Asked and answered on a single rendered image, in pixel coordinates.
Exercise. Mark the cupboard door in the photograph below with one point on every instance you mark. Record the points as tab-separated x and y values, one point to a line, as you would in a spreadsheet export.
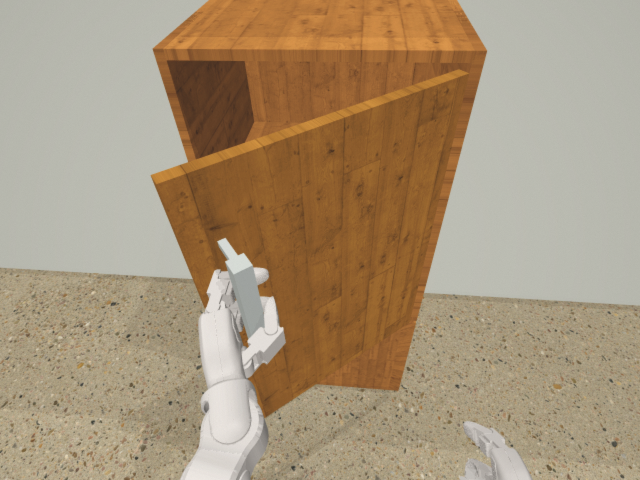
338	209

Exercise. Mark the robot right hand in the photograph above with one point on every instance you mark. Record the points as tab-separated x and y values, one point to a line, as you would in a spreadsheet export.
506	462

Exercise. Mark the handle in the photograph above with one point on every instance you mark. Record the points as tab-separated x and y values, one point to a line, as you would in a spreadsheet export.
242	276

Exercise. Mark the robot left forearm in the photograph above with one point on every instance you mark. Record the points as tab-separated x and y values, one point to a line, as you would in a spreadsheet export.
233	436

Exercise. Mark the robot left hand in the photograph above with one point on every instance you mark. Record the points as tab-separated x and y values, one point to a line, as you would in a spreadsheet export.
219	337

